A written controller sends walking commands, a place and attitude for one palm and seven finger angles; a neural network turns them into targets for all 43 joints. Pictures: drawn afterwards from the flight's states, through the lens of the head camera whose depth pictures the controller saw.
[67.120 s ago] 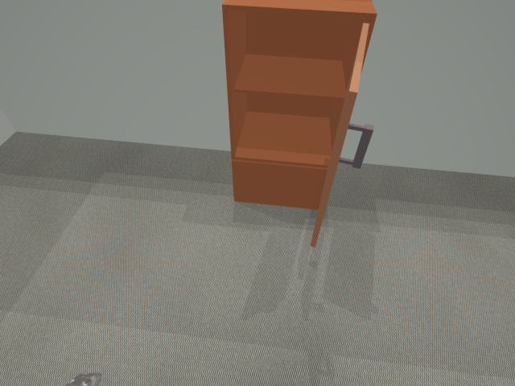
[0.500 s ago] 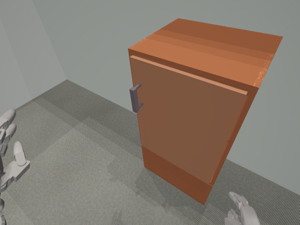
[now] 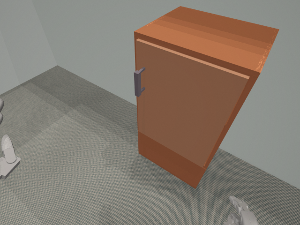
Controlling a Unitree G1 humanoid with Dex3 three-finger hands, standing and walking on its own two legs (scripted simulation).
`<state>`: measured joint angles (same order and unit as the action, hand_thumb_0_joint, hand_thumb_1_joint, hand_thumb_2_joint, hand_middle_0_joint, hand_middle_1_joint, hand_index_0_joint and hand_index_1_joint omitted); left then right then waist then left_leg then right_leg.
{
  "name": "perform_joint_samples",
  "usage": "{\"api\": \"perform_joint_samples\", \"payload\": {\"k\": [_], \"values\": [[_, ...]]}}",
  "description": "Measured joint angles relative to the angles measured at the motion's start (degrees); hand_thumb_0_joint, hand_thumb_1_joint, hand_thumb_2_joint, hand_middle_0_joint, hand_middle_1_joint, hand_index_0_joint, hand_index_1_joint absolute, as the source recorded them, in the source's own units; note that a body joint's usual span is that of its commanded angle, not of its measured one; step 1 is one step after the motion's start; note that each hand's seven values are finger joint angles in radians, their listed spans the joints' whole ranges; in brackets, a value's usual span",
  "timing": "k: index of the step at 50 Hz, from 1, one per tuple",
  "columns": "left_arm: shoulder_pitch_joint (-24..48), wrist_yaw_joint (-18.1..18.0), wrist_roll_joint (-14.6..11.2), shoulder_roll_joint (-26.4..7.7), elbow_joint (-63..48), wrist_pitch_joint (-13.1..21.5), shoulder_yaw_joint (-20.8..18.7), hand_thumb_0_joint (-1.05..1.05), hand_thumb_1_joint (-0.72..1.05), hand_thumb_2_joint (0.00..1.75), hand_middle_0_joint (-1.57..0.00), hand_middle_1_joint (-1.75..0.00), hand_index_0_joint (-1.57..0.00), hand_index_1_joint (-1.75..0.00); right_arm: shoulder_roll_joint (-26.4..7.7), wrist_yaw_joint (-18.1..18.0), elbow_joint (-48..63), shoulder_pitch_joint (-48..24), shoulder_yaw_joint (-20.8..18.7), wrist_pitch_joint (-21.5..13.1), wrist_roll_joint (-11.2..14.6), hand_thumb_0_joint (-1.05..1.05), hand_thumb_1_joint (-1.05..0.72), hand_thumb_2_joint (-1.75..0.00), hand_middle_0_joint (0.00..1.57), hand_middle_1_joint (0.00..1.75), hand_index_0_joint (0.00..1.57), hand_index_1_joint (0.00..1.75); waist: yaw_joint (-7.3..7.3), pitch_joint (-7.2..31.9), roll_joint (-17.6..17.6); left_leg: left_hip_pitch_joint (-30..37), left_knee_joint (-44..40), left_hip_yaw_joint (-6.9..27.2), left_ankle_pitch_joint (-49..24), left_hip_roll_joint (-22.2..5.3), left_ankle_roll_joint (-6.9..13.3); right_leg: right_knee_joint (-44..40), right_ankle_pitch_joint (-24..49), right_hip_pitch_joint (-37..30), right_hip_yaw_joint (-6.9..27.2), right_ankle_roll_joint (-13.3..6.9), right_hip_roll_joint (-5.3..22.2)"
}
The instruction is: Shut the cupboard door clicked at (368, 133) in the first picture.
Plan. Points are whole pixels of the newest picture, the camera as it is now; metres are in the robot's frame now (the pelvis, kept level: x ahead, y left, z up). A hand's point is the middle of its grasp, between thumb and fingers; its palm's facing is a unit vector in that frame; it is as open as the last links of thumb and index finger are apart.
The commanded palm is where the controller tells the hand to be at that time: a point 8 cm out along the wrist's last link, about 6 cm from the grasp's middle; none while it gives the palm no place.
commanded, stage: step back with the hand held close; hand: left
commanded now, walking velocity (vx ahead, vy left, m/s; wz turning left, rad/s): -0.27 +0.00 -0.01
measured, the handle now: (140, 81) +0.69 +0.08 -0.02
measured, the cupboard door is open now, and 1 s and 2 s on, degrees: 0 0 0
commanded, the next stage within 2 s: stop stepping back and stand still in 0.64 s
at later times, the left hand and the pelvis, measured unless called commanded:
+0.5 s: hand out of the picture +0.13 +0.31 +0.18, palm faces +0.50 -0.75 -0.43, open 7.4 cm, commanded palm +0.05 +0.33 +0.18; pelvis -0.07 +0.02 -0.01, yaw +4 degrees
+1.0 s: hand out of the picture -0.02 +0.32 +0.18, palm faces +0.37 -0.79 -0.49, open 7.4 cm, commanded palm -0.06 +0.35 +0.18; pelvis -0.20 +0.05 -0.02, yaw -1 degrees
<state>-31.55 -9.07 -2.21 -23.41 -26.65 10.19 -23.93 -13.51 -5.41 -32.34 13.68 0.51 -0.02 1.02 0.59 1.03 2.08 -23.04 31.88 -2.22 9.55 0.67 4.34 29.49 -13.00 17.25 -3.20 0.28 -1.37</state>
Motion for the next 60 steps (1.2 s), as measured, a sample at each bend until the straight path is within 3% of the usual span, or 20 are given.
{"api": "perform_joint_samples", "payload": {"k": [9, 13, 17, 20, 22, 26, 30, 33, 35, 36, 37, 40, 43, 45, 47, 49, 50, 53, 56, 60], "values": [[1.0, 0.1, 0.8, -0.5, -1.8, 2.0, -2.4, 0.01, 0.89, 0.9, -0.21, -0.31, -0.21, -0.3, 0.7, 0.5, -1.2, 0.4, -0.2, -2.2, -0.6, 0.01, -0.9, -0.9, 0.2, 0.3, 0.21, 0.3, 0.15, -1.6, -0.7, -2.9, 3.6, 0.3, 1.4, 0.4, 0.2, 4.3, -0.5, 2.4, 2.7, -0.7, -1.8], [1.0, -0.6, 0.5, 0.2, -2.9, 2.5, -1.8, 0.01, 0.89, 0.9, -0.21, -0.31, -0.21, -0.3, 0.7, 1.2, -2.2, -0.3, -0.6, -2.3, -0.9, 0.01, -0.9, -0.9, 0.21, 0.3, 0.21, 0.3, -0.63, -1.0, -1.0, -4.6, 5.7, -0.1, 7.0, 0.3, -1.8, 4.2, 0.3, 3.4, 2.9, -0.9, -1.5], [2.2, -1.4, 0.3, -0.1, -3.5, 2.5, 0.0, 0.01, 0.88, 0.9, -0.21, -0.31, -0.21, -0.3, 0.8, 1.5, -3.2, -1.2, -0.9, -1.5, -0.7, 0.01, -0.9, -0.9, 0.21, 0.3, 0.21, 0.3, -0.17, -1.0, -2.1, -5.0, 6.6, 0.3, 8.4, 0.5, -3.2, 3.8, 1.3, 3.9, 2.5, -0.3, -0.7], [2.6, -1.4, 0.4, -1.1, -4.2, 2.7, -0.4, 0.01, 0.88, 0.9, -0.21, -0.31, -0.21, -0.3, 0.8, 1.0, -2.7, -1.8, -0.7, -1.4, -0.5, 0.01, -0.9, -0.9, 0.2, 0.3, 0.2, 0.3, 0.49, -1.6, -2.5, -5.2, 4.2, -0.6, 1.1, -0.1, -0.5, 4.8, -0.5, 4.9, 2.3, 0.3, -0.8], [2.9, -0.9, 0.7, -1.9, -4.1, 3.1, -1.6, 0.01, 0.88, 0.9, -0.21, -0.31, -0.22, -0.3, 1.0, 0.6, -2.3, -2.3, -0.9, -2.3, -0.9, 0.01, -0.9, -0.9, 0.2, 0.3, 0.2, 0.3, 0.99, -2.3, -1.1, -5.5, 3.0, -0.3, -3.4, -1.5, 1.6, 12.1, -5.2, 6.6, 2.9, 0.5, -2.9], [2.9, -0.3, -0.1, -3.1, -4.0, 3.5, -3.9, 0.01, 0.88, 0.9, -0.21, -0.31, -0.22, -0.3, 2.7, 1.5, -3.4, -2.7, -1.3, -4.2, -1.3, 0.01, -0.9, -0.9, 0.2, 0.29, 0.2, 0.3, 0.09, -1.2, -0.1, -5.9, -0.8, 0.1, -6.3, -3.3, 1.7, 25.3, -12.2, 4.8, 2.8, 0.3, -5.1], [2.3, -0.5, -1.7, -1.8, -5.1, 3.2, -3.4, 0.01, 0.89, 0.9, -0.21, -0.31, -0.21, -0.3, 3.9, 2.4, -4.3, -3.1, -0.3, -5.9, -1.6, 0.01, -0.9, -0.9, 0.2, 0.29, 0.2, 0.3, -1.79, 1.7, -0.5, -6.1, -8.0, -1.6, -10.9, -4.5, 0.8, 18.3, -17.3, -3.3, 0.9, -0.5, -4.3], [3.2, 0.0, -2.4, -1.0, -5.2, 3.3, -2.0, 0.01, 0.89, 0.9, -0.21, -0.31, -0.21, -0.3, 4.7, 2.9, -4.4, -4.5, 0.6, -6.6, -2.1, 0.01, -0.9, -0.9, 0.21, 0.3, 0.21, 0.3, -2.5, 2.9, -1.1, -6.8, -13.0, -3.2, -14.4, -4.8, -1.0, 4.7, -17.3, -10.1, -0.1, -1.9, -3.7], [3.7, 0.2, -2.5, -2.2, -5.9, 3.9, -2.5, 0.01, 0.89, 0.9, -0.21, -0.31, -0.21, -0.3, 5.4, 3.2, -3.8, -6.3, 1.3, -6.5, -2.5, 0.01, -0.9, -0.9, 0.21, 0.3, 0.21, 0.3, -3.3, 2.7, -3.6, -9.2, -11.9, -5.6, -13.2, -4.1, -3.4, -4.9, -13.8, -13.0, 1.7, -4.0, -1.3], [3.9, 0.1, -2.3, -2.8, -6.3, 4.3, -2.9, 0.01, 0.89, 0.9, -0.21, -0.31, -0.21, -0.3, 5.4, 3.2, -3.6, -7.6, 1.7, -6.6, -2.6, 0.01, -0.9, -0.9, 0.21, 0.3, 0.21, 0.3, -3.94, 2.0, -4.7, -11.0, -9.1, -6.6, -11.5, -3.9, -4.5, -7.0, -10.4, -12.9, 3.2, -4.2, 0.3], [4.7, 0.4, -1.9, -2.3, -6.1, 4.7, -2.1, 0.01, 0.89, 0.9, -0.21, -0.31, -0.21, -0.3, 4.9, 3.1, -4.3, -8.5, 1.8, -6.6, -2.7, 0.01, -0.9, -0.9, 0.21, 0.3, 0.21, 0.3, -3.85, 0.8, -3.5, -11.7, -6.5, -5.7, -9.5, -4.6, -5.0, -5.6, -9.4, -12.4, 3.5, -2.3, -0.3], [6.5, 1.6, -1.5, -3.0, -5.9, 4.0, 0.0, 0.01, 0.89, 0.9, -0.21, -0.31, -0.21, -0.3, 4.2, 2.3, -5.2, -7.0, 1.4, -6.3, -1.7, 0.01, -0.9, -0.9, 0.21, 0.3, 0.21, 0.3, -1.62, -0.6, -1.8, -9.9, -5.5, -2.9, -11.8, -4.0, -4.5, -0.3, -11.8, -12.6, 3.4, 2.3, -1.0], [6.9, 2.9, -2.4, -5.1, -5.5, 2.3, -0.9, 0.01, 0.88, 0.9, -0.21, -0.31, -0.21, -0.3, 4.0, 1.9, -4.1, -4.1, 0.3, -5.5, -0.9, 0.01, -0.9, -0.9, 0.21, 0.3, 0.21, 0.3, 2.45, -0.8, -1.4, -8.9, -7.2, -0.9, -16.3, -2.4, -1.7, 5.5, -18.8, -11.4, 2.5, -0.2, -2.0], [6.1, 3.5, -3.2, -6.6, -4.8, 1.2, -2.5, 0.01, 0.88, 0.9, -0.21, -0.31, -0.22, -0.3, 3.9, 2.0, -3.3, -2.6, -0.5, -4.7, -1.0, 0.01, -0.9, -0.9, 0.21, 0.3, 0.21, 0.3, 5.18, -1.2, -1.2, -9.0, -9.7, 0.4, -13.8, -1.2, -4.9, 6.4, -22.2, -9.9, 1.8, -2.8, -3.9], [2.3, 3.6, -4.0, -8.9, -6.3, 0.4, -4.4, 0.01, 0.88, 0.9, -0.21, -0.31, -0.22, -0.3, 3.4, 2.6, -2.6, -0.2, -1.2, -4.3, -0.5, 0.01, -0.9, -0.9, 0.2, 0.29, 0.2, 0.3, 6.72, -1.9, -1.5, -11.8, -2.6, 0.4, -1.9, -0.4, -8.2, 5.1, -17.8, -9.9, 0.7, -4.0, -3.5], [-4.6, 3.2, -4.0, -10.0, -10.8, 0.4, -7.7, 0.01, 0.88, 0.9, -0.22, -0.31, -0.22, -0.3, 3.1, 3.0, -4.1, 2.2, -1.3, -3.4, -0.2, 0.01, -0.9, -0.9, 0.2, 0.3, 0.2, 0.3, 2.83, -0.7, -4.6, -15.1, 19.6, 2.6, 7.2, 0.2, -8.1, 7.1, -12.6, -7.8, 1.7, -4.6, -0.7], [-6.7, 2.9, -3.6, -9.3, -12.6, 0.5, -8.5, 0.01, 0.88, 0.9, -0.22, -0.31, -0.22, -0.3, 2.8, 2.9, -5.2, 3.7, -1.3, -2.8, -0.6, 0.01, -0.9, -0.9, 0.2, 0.3, 0.2, 0.3, 0.75, 0.6, -5.7, -14.0, 24.7, 3.1, 9.7, -0.6, -7.4, 7.8, -12.8, -7.2, 2.3, -3.6, 0.3], [-2.5, 0.8, -1.4, -4.2, -12.1, 1.9, -6.3, 0.01, 0.88, 0.9, -0.22, -0.31, -0.22, -0.3, 0.1, 1.6, -6.7, 7.3, -1.1, -3.7, -1.2, 0.01, -0.9, -0.9, 0.2, 0.3, 0.2, 0.3, -2.93, 3.4, -4.6, -3.9, 13.7, 4.6, 11.9, -3.7, -5.3, 10.4, -14.4, -4.3, 0.3, -1.8, 2.7], [11.2, -1.2, -0.2, 0.5, -3.3, 1.4, -3.8, 0.01, 0.88, 0.9, -0.21, -0.31, -0.22, -0.3, 0.4, 0.5, -9.1, 4.1, -1.3, -5.2, -0.6, 0.01, -0.9, -0.9, 0.2, 0.29, 0.2, 0.3, -2.31, -0.2, -3.9, -5.2, 13.2, 4.9, 5.2, -2.0, -2.8, 21.4, -17.0, 0.8, 2.9, -0.8, 1.5], [14.0, -0.6, -0.7, 1.2, 0.7, -2.9, -2.8, 0.01, 0.89, 0.9, -0.2, -0.31, -0.21, -0.3, 5.4, 2.5, -8.0, 0.3, 0.6, -5.9, -1.1, 0.01, -0.91, -0.9, 0.2, 0.29, 0.2, 0.3, 1.15, -2.0, -5.1, -2.1, 3.7, 4.0, 0.9, -2.4, -4.8, 29.5, -14.9, 5.1, 1.6, -1.6, -3.2]]}}
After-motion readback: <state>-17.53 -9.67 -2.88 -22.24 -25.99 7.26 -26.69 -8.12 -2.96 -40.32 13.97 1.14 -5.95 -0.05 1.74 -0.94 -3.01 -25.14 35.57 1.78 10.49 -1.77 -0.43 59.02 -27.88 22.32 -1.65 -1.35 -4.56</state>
